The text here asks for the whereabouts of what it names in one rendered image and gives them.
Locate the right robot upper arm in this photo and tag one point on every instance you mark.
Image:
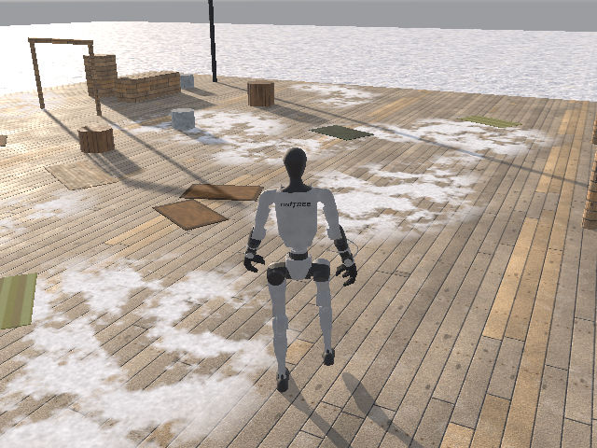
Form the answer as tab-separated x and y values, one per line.
326	197

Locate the left robot forearm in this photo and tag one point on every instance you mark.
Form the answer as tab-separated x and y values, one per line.
252	246

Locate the robot left hand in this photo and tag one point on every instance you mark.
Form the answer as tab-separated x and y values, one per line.
248	265

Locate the robot left thigh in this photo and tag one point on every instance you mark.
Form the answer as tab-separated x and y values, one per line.
277	287

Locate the right robot forearm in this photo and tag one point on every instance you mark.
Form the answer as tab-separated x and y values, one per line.
344	249

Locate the humanoid robot head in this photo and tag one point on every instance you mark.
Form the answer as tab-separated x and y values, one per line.
295	163

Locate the robot right hand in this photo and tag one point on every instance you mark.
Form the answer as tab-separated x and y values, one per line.
349	271

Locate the left robot upper arm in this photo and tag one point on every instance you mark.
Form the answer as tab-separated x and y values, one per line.
266	198

